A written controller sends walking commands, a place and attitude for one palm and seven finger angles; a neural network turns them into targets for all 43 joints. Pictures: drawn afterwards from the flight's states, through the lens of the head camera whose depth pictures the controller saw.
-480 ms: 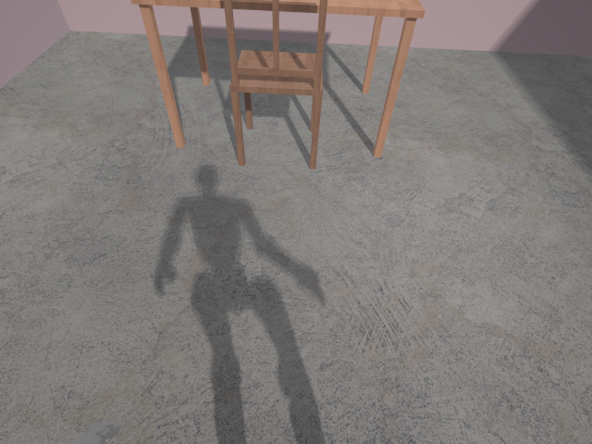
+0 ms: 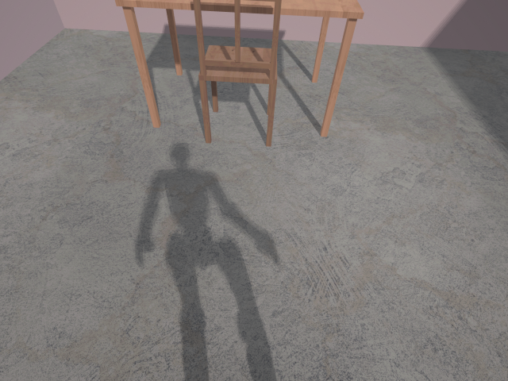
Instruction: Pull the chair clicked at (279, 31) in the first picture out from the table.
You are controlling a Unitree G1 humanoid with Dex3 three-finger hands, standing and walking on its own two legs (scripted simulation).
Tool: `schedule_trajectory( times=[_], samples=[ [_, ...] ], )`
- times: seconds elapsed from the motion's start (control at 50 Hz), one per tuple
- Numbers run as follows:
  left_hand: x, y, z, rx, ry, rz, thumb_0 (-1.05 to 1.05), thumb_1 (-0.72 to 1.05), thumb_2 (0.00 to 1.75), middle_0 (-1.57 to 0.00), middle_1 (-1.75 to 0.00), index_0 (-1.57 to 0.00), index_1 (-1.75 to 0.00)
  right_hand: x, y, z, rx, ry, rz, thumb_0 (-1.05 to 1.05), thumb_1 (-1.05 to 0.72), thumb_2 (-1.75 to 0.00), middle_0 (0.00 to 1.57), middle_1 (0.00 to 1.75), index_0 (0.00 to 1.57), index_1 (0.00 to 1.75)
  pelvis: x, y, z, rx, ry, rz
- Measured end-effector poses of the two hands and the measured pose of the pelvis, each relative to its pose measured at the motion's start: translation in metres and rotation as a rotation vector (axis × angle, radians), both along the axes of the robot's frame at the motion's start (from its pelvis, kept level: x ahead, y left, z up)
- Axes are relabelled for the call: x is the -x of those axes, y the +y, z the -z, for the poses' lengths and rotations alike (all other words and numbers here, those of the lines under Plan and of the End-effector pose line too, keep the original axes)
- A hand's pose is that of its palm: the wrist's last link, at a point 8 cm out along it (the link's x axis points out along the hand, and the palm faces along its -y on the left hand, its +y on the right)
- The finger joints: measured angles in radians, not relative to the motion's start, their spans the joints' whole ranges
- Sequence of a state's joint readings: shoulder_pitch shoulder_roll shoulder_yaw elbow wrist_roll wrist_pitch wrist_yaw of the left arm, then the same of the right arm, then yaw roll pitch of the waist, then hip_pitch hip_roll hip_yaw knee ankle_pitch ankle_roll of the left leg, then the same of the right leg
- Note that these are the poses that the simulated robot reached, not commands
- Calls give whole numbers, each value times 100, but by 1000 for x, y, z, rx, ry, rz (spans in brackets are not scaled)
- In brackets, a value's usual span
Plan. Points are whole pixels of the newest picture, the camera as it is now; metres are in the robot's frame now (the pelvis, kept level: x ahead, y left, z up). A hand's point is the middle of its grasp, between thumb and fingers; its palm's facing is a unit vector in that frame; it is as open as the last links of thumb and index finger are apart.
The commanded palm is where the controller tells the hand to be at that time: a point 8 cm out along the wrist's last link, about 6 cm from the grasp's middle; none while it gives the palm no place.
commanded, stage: stand and wait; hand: left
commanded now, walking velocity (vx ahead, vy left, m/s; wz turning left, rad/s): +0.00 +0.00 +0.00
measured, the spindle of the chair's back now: (237, 32) +1.58 +0.17 -0.10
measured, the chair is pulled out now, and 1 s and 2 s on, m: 0.00 0.00 0.00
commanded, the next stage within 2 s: look at it before walking up in 0.46 s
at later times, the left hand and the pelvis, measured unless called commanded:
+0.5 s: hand out of the picture +0.07 +0.23 -0.16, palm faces -0.05 -0.94 -0.33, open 7.4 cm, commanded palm none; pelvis -0.01 -0.01 +0.00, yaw +0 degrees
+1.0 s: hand out of the picture +0.08 +0.23 -0.16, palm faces -0.05 -0.94 -0.33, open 7.4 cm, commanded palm none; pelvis +0.00 -0.01 +0.00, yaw -1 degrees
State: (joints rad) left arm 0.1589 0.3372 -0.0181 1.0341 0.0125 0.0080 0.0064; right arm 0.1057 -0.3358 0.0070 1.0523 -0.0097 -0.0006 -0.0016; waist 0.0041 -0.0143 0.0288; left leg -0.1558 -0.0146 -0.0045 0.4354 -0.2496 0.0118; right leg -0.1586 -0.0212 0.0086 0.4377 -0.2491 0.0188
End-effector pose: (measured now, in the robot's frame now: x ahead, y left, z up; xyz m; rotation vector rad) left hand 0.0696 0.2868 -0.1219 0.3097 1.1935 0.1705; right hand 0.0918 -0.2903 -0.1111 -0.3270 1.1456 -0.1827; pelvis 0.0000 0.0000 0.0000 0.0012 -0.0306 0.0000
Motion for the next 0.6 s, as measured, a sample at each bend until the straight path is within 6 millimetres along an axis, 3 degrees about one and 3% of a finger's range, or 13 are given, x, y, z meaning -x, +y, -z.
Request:
schedule_trajectory(
  times=[0.26,0.6],
  samples=[
    [12,-3,-3,-11,24,0,0,90,90,-20,-30,-20,-30,35,-9,6,-7,73,31,1,-90,-90,20,30,20,30,9,-6,-2,-1,-3,2],
    [6,-12,-3,-3,22,15,0,90,90,-20,-30,-20,-30,39,-9,8,-21,83,41,0,-90,-90,20,30,20,30,9,-10,-3,-3,7,10]
  ],
)
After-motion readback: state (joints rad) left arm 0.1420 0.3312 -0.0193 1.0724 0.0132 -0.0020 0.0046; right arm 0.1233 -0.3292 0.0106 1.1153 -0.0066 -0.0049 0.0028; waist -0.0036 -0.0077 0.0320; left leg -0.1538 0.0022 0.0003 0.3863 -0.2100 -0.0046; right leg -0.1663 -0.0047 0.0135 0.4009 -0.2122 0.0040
